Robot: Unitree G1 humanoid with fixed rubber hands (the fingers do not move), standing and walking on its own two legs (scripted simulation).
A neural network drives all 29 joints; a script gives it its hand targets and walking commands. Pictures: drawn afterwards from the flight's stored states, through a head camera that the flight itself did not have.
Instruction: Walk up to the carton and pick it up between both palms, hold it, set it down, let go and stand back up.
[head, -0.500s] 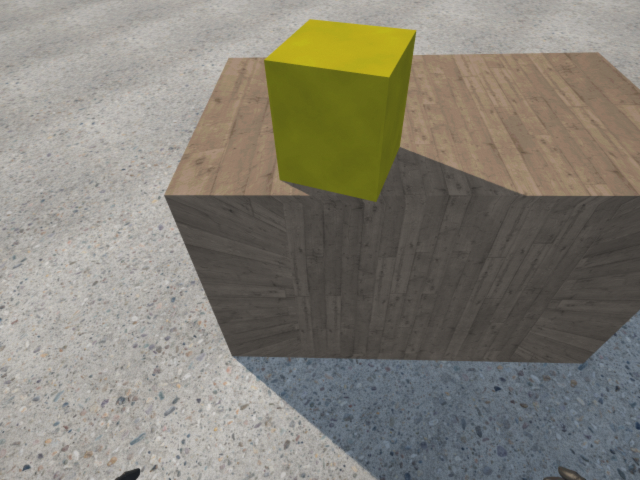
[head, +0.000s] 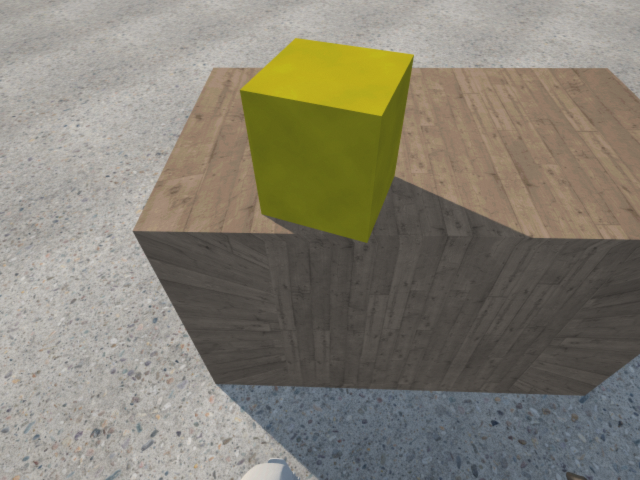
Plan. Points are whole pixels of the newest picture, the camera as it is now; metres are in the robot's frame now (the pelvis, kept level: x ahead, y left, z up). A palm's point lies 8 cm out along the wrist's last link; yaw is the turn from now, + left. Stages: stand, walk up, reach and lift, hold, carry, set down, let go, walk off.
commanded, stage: walk up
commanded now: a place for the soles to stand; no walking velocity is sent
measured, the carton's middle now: (331, 140) +0.64 +0.00 +0.08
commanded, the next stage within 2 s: none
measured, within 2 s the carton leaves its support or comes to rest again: neither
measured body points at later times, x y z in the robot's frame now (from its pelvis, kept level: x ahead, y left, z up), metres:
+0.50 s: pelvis +0.10 +0.00 -0.01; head +0.10 -0.01 +0.44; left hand +0.16 +0.30 -0.13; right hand +0.18 -0.33 -0.11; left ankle +0.13 +0.11 -0.73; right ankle +0.17 -0.12 -0.73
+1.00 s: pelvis +0.20 +0.02 -0.01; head +0.21 +0.03 +0.44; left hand +0.27 +0.32 -0.13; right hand +0.28 -0.29 -0.11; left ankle +0.25 +0.11 -0.73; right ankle +0.19 -0.12 -0.71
